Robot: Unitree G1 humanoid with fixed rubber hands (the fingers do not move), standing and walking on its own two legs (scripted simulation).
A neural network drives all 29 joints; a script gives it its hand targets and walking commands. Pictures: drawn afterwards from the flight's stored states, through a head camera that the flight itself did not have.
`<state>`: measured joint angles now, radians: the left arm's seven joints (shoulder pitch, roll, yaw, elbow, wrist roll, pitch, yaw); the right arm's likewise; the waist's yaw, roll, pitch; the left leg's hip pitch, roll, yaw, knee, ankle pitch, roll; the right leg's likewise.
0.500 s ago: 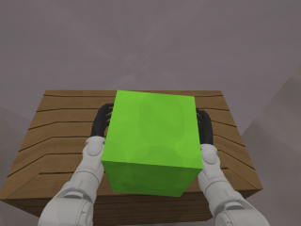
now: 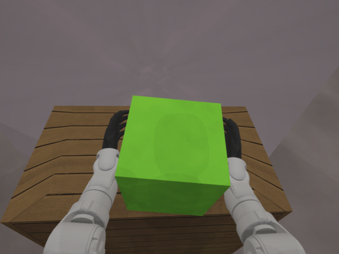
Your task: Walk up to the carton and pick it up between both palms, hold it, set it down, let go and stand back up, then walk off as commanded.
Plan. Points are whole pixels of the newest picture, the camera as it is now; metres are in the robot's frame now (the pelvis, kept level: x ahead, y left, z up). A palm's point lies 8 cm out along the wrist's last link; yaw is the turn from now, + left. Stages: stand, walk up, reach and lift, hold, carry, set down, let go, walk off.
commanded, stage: reach and lift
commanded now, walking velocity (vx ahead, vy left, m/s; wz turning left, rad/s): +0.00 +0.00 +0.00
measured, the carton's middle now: (170, 160) +0.35 +0.02 +0.02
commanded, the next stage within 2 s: hold in 1.76 s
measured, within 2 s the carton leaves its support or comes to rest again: neither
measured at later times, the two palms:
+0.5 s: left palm (107, 125) +0.37 +0.17 +0.13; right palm (238, 137) +0.36 -0.13 +0.12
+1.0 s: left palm (104, 120) +0.35 +0.16 +0.16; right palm (247, 121) +0.36 -0.13 +0.17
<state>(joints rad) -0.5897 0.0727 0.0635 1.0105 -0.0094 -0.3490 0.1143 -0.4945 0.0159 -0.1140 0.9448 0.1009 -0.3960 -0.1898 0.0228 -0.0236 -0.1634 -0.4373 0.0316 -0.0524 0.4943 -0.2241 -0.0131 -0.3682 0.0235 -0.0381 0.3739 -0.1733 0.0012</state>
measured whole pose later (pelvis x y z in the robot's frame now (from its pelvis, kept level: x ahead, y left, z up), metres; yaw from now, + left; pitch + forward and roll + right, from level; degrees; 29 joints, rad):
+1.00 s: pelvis -0.02 +0.00 +0.00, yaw +0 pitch +2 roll -2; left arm -0.66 0.07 0.07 0.56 0.05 0.41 0.17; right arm -0.68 -0.07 -0.11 0.68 0.10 0.29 -0.16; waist 0.01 -0.02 -0.16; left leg -0.32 0.03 -0.05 0.49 -0.21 -0.01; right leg -0.25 0.02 -0.04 0.37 -0.15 0.00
